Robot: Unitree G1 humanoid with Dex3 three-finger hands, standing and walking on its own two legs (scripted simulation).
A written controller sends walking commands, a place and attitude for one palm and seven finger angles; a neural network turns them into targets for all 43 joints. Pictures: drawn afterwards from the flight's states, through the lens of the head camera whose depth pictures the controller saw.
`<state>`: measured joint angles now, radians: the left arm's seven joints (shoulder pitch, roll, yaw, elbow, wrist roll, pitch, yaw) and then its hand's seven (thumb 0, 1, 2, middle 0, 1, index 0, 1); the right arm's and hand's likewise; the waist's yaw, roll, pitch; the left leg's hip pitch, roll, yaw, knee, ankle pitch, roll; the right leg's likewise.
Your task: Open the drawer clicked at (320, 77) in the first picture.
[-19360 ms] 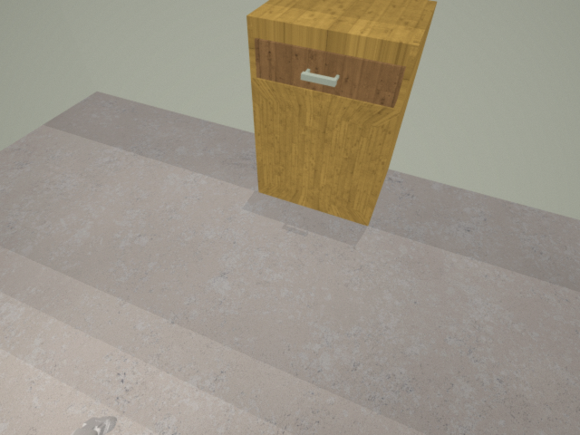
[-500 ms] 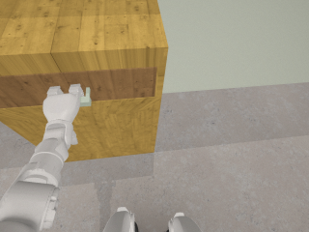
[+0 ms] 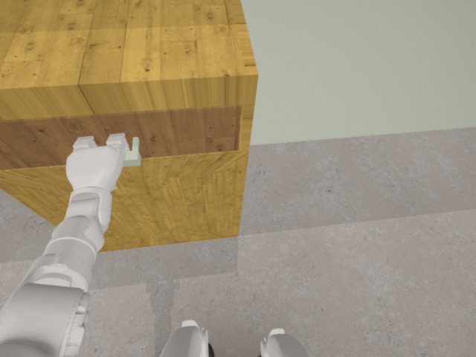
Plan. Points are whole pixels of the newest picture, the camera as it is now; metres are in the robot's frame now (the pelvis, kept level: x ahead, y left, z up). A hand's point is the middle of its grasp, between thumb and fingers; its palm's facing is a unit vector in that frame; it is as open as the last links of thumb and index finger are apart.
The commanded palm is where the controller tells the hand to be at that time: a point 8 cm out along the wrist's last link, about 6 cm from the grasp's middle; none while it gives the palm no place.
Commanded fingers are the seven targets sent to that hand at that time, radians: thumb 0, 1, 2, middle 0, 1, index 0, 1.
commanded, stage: close the thumb around the handle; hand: left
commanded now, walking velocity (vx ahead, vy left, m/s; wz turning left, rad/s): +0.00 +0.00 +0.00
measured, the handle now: (106, 152) +0.49 +0.25 -0.01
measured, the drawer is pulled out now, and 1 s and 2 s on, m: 0.00 0.08 0.20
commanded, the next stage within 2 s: pull the drawer open in 0.08 s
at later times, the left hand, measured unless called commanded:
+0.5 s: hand (107, 190) +0.41 +0.24 -0.03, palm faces -0.04 -0.06 -1.00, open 5.5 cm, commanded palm +0.37 +0.23 +0.02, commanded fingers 0.00 0.90 0.90 -0.40 -1.35 -0.40 -1.35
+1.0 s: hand (105, 220) +0.36 +0.23 -0.03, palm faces -0.04 -0.08 -1.00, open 5.5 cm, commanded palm +0.31 +0.23 +0.02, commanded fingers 0.00 0.90 0.90 -0.40 -1.35 -0.40 -1.35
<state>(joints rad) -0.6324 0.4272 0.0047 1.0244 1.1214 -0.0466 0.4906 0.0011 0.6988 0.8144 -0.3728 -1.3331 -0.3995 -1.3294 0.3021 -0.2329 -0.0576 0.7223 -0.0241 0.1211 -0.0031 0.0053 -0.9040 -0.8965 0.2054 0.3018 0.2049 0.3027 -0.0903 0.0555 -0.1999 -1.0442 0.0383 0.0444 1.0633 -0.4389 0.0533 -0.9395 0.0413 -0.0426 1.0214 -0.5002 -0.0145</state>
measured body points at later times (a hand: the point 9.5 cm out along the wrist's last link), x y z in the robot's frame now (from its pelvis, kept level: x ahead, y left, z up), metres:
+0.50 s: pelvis +0.01 +0.00 +0.01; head +0.11 +0.01 +0.45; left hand +0.41 +0.24 +0.02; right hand +0.06 -0.26 -0.12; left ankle +0.03 +0.09 -0.66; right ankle -0.02 -0.12 -0.66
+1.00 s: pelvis +0.03 +0.00 +0.02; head +0.10 +0.01 +0.46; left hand +0.35 +0.23 +0.02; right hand +0.15 -0.25 -0.10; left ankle +0.03 +0.09 -0.66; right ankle -0.02 -0.12 -0.66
